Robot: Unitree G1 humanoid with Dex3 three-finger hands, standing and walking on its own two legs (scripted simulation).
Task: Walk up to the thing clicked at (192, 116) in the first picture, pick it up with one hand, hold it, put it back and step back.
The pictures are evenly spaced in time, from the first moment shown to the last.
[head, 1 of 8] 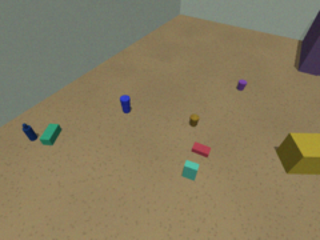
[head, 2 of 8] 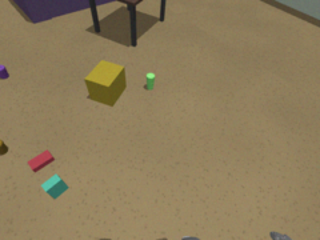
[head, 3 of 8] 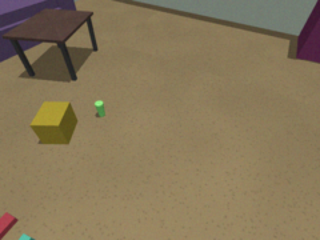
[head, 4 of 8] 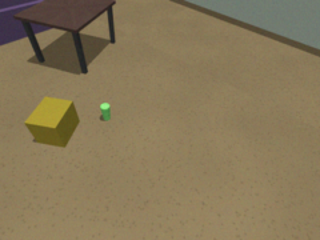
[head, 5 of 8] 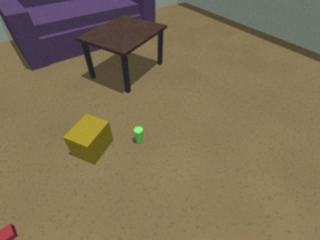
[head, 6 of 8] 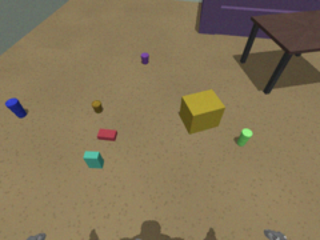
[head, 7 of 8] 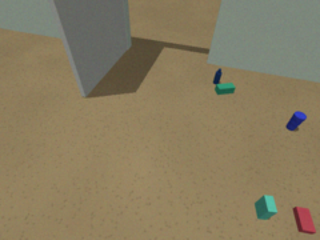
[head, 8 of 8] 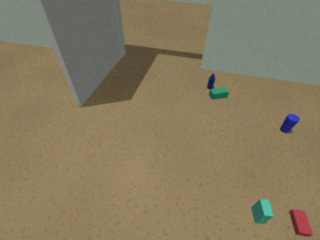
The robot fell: no
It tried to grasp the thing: no
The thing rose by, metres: 0.00
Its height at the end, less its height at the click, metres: +0.00
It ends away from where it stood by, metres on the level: 0.00
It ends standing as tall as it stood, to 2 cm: yes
